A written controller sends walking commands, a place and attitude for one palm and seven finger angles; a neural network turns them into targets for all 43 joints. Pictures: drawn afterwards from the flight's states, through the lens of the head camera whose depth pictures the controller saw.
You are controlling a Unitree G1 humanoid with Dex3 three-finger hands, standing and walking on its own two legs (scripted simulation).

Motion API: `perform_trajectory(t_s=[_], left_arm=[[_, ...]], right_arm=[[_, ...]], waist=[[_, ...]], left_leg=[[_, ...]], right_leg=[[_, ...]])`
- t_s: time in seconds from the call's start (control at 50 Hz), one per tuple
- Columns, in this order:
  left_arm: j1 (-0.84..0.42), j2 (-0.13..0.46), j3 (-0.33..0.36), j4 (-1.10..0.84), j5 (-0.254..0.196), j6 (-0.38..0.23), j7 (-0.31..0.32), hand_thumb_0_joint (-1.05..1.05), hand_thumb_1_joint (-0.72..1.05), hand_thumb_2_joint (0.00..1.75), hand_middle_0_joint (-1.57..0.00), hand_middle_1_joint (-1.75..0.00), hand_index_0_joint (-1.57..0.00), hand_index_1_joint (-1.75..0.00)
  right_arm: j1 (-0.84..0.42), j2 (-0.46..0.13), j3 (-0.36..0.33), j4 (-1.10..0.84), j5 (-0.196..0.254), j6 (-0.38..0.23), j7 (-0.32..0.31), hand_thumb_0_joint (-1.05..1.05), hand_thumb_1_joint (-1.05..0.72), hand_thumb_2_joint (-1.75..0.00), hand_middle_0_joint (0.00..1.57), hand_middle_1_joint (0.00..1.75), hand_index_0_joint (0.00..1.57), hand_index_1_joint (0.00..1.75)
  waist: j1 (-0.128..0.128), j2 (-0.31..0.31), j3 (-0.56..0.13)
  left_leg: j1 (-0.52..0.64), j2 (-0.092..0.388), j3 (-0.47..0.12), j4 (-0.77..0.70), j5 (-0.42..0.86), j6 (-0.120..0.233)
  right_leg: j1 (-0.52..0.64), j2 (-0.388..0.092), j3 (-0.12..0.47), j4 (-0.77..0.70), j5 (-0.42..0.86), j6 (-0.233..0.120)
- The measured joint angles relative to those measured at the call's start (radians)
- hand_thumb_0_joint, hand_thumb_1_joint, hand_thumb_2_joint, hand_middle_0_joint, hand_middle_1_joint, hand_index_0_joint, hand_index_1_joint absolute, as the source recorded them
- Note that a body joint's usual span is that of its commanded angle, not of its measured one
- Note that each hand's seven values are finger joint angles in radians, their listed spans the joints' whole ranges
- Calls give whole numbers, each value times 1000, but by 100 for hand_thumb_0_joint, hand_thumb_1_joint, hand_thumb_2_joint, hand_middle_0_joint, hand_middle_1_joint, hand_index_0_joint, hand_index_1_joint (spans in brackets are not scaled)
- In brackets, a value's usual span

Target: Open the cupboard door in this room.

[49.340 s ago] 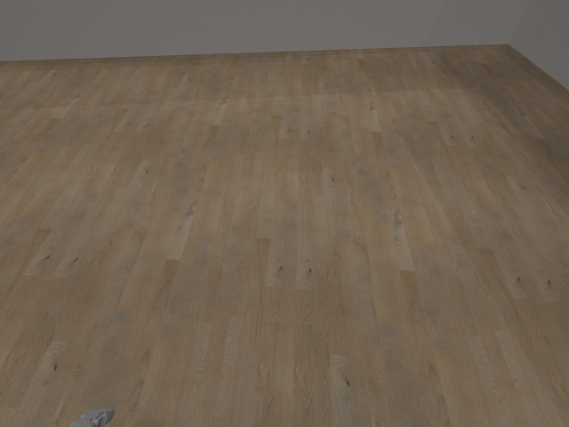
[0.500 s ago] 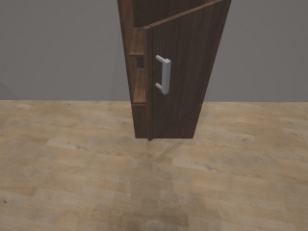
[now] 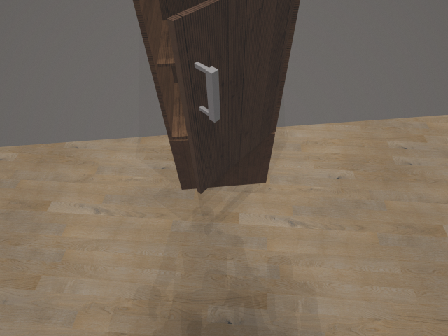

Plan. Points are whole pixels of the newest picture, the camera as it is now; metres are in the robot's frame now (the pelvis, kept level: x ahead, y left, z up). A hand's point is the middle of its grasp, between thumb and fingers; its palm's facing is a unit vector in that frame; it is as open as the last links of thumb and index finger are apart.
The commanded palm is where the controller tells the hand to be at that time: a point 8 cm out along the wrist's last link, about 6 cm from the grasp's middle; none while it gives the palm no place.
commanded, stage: walk to a spot facing it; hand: left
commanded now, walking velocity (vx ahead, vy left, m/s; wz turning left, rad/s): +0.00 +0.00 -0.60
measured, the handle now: (207, 92) +0.61 +0.09 +0.08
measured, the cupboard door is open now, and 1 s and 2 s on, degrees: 42 42 42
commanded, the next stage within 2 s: none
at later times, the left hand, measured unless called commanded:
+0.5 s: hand out of the picture +0.08 +0.18 -0.15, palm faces -0.15 -0.96 -0.25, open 7.4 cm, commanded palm none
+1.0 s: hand (182, 284) +0.24 +0.12 -0.16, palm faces -0.56 -0.79 -0.25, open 7.4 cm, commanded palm none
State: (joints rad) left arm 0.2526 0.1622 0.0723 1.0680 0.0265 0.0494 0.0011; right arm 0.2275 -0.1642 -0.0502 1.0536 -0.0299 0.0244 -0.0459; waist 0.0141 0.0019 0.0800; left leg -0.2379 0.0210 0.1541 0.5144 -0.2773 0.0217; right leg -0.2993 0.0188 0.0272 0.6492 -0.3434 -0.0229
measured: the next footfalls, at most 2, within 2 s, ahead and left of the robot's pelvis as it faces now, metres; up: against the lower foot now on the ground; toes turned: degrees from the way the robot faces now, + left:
left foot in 0.62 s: +0.10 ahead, +0.12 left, +0.00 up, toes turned -21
right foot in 1.02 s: +0.00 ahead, -0.12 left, +0.00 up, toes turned -39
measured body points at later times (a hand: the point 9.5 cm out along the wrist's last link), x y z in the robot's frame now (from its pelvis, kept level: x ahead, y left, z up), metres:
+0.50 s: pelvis +0.01 -0.01 +0.01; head +0.07 -0.03 +0.46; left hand +0.09 +0.23 -0.14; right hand +0.10 -0.29 -0.13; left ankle +0.04 +0.14 -0.68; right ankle -0.01 -0.10 -0.73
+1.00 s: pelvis +0.03 +0.00 +0.00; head +0.08 -0.04 +0.44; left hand +0.27 +0.16 -0.14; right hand -0.11 -0.21 -0.15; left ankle +0.06 +0.14 -0.73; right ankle -0.03 -0.10 -0.72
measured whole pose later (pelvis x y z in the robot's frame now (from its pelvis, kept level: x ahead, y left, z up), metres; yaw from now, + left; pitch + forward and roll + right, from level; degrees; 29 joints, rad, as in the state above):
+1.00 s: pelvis +0.03 +0.00 +0.00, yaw -35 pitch +1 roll -1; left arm 0.13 0.25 0.08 0.90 0.03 0.05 -0.04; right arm 0.31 -0.22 -0.05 0.92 -0.03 0.02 -0.03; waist -0.03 0.02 0.12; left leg -0.21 0.14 0.20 0.58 -0.37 -0.04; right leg -0.34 -0.02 -0.07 0.65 -0.32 0.01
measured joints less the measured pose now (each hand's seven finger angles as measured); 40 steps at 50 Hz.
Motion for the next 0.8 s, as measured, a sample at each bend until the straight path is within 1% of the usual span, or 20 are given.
perform_trajectory(t_s=[0.04, 0.06, 0.08, 0.1, 0.14, 0.16, 0.2, 0.24, 0.28, 0.38, 0.48, 0.56, 0.6, 0.62, 0.64, 0.68, 0.7, 0.74, 0.76, 0.8], left_arm=[[-6, 6, 8, -19, 2, 4, -4, 0, 90, 90, -20, -30, -20, -30], [-7, 8, 11, -29, 2, 2, -6, 0, 90, 90, -20, -30, -20, -30], [-4, 13, 13, -42, 3, -5, -6, 0, 90, 90, -20, -30, -20, -30], [-6, 16, 15, -49, 7, -13, -4, 0, 90, 90, -20, -30, -20, -30], [-15, 17, 14, -60, 5, -25, 5, 0, 90, 90, -20, -30, -20, -30], [-18, 17, 14, -66, 3, -29, 10, 0, 90, 90, -20, -30, -20, -30], [-18, 18, 14, -74, -1, -34, 20, 0, 90, 90, -20, -30, -20, -30], [-13, 17, 12, -80, -4, -34, 24, 0, 90, 90, -20, -30, -20, -30], [-6, 16, 10, -84, -4, -34, 24, 0, 90, 90, -20, -30, -20, -30], [8, 12, 6, -99, -1, -29, 18, 0, 90, 90, -20, -30, -21, -30], [11, 16, 7, -118, 4, -25, 10, 0, 90, 90, -20, -30, -21, -30], [10, 32, 13, -130, 5, -18, 9, 0, 90, 90, -21, -30, -21, -30], [11, 44, 17, -131, 2, -13, 11, 0, 90, 90, -21, -30, -21, -30], [19, 46, 18, -136, -3, -9, 10, 0, 90, 90, -21, -30, -21, -30], [10, 55, 21, -134, -6, -4, 7, 0, 90, 90, -21, -30, -21, -30], [-14, 79, 29, -137, 1, 2, 0, 0, 90, 90, -20, -30, -21, -30], [-24, 88, 32, -139, 5, 3, -4, 0, 90, 90, -20, -30, -21, -30], [-40, 102, 39, -148, 5, 5, -12, 0, 90, 90, -20, -30, -20, -30], [-45, 106, 40, -153, 4, 5, -16, 0, 90, 90, -20, -30, -20, -30], [-54, 111, 42, -162, 2, 7, -23, 0, 91, 90, -20, -30, -20, -30]], right_arm=[[-6, -14, -6, -16, -4, 0, 1, 1, -90, -90, 21, 30, 20, 30], [-9, -22, -8, -23, -5, 0, 1, 1, -90, -90, 21, 30, 20, 30], [-10, -28, -10, -30, -3, 3, 2, 1, -90, -90, 21, 30, 20, 30], [-18, -34, -14, -35, 1, 8, 4, 1, -90, -90, 21, 30, 20, 30], [-41, -47, -22, -41, 5, 23, 6, 1, -90, -90, 21, 30, 20, 30], [-55, -52, -24, -45, 7, 29, 7, 1, -90, -90, 20, 30, 20, 30], [-82, -58, -26, -58, 10, 33, 7, 1, -90, -90, 20, 30, 20, 30], [-106, -62, -27, -76, 11, 34, 8, 1, -91, -90, 20, 30, 20, 30], [-128, -64, -27, -95, 11, 35, 9, 1, -91, -90, 20, 30, 20, 30], [-170, -61, -24, -133, 13, 35, 10, 1, -91, -90, 20, 30, 20, 30], [-188, -52, -19, -159, 18, 29, 10, 1, -91, -90, 20, 30, 20, 30], [-185, -39, -11, -176, 25, 18, 10, 1, -90, -90, 20, 30, 20, 30], [-173, -32, -3, -185, 28, 5, 9, 1, -90, -90, 20, 30, 20, 30], [-156, -39, 4, -196, 25, -6, 9, 1, -90, -90, 20, 30, 20, 30], [-145, -37, 5, -197, 20, -16, 6, 1, -90, -90, 20, 30, 20, 30], [-124, -26, 18, -196, 5, -15, 5, 1, -90, -90, 20, 30, 20, 30], [-107, -23, 25, -196, 0, -15, 5, 1, -90, -90, 21, 30, 20, 30], [-71, -18, 34, -192, -5, -14, 5, 1, -90, -90, 21, 30, 20, 30], [-55, -17, 36, -188, -6, -14, 5, 1, -90, -90, 21, 30, 20, 30], [-26, -16, 37, -178, -6, -14, 4, 1, -90, -90, 21, 30, 20, 30]], waist=[[4, 12, 7], [5, 20, 9], [7, 23, 7], [6, 32, 8], [5, 44, 19], [8, 43, 26], [13, 37, 34], [15, 30, 35], [16, 24, 30], [24, 13, 19], [37, -3, 14], [44, -21, 11], [38, -28, 3], [32, -9, -13], [25, -11, -12], [32, -36, 7], [33, -39, 12], [32, -40, 19], [31, -38, 21], [26, -32, 24]], left_leg=[[-3, 15, 20, 21, -15, -8], [-8, 25, 28, 39, -25, -14], [-20, 35, 34, 66, -40, -23], [-41, 47, 29, 113, -76, -29], [-106, 37, -37, 287, -188, -39], [-138, 26, -68, 377, -206, -44], [-186, 14, -106, 505, -195, -55], [-215, 11, -130, 563, -167, -67], [-232, 13, -150, 579, -142, -75], [-242, 16, -188, 547, -123, -85], [-213, 2, -193, 439, -145, -82], [-158, -20, -190, 289, -148, -71], [-96, -25, -186, 131, -78, -64], [-58, -3, -198, 31, -22, -45], [-59, -1, -196, 25, -7, -30], [-58, 0, -163, 60, -30, -17], [-49, 7, -151, 56, -35, -16], [-25, 22, -130, 25, -28, -18], [-13, 29, -117, 8, -22, -19], [7, 44, -91, -19, -13, -20]], right_leg=[[-19, -8, -25, 57, -45, 3], [-11, -10, -35, 41, -30, 3], [5, -10, -35, -3, 7, -5], [3, 2, -35, -7, -2, -21], [3, 20, -35, -11, -7, -45], [10, 27, -29, -28, 2, -52], [28, 39, -8, -72, 32, -59], [44, 50, 15, -115, 60, -63], [56, 59, 38, -148, 81, -64], [68, 79, 93, -187, 107, -60], [62, 90, 145, -189, 111, -47], [46, 99, 187, -173, 105, -26], [27, 110, 209, -143, 91, -10], [6, 133, 206, -111, 74, -3], [-29, 128, 184, -34, -8, 8], [-110, 95, 116, 181, -140, 34], [-147, 83, 87, 285, -156, 45], [-207, 53, 43, 444, -130, 62], [-226, 36, 27, 491, -108, 68], [-245, 3, 2, 522, -76, 79]])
